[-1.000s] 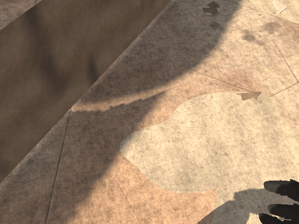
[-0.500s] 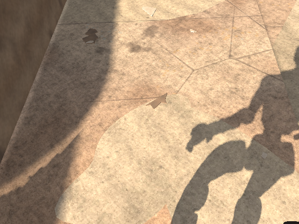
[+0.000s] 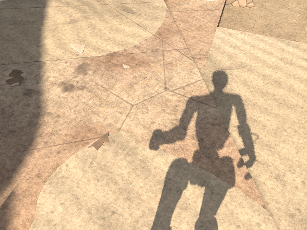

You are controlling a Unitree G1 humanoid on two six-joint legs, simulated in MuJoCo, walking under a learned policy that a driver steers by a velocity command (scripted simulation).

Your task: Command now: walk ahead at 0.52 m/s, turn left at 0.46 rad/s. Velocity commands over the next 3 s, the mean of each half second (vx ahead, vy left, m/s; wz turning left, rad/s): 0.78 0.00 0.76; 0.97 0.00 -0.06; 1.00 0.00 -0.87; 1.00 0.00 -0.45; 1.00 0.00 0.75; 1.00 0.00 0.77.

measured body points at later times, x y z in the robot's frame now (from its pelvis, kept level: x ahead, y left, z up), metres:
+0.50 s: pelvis +0.23 +0.09 -0.04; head +0.26 +0.11 +0.41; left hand +0.05 +0.33 -0.16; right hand +0.58 -0.01 -0.07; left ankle +0.34 +0.23 -0.71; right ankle +0.04 -0.14 -0.73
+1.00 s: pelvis +0.62 +0.35 -0.02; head +0.63 +0.36 +0.43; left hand +0.64 +0.64 -0.14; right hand +0.72 +0.09 -0.15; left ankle +0.37 +0.24 -0.68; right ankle +0.77 +0.39 -0.73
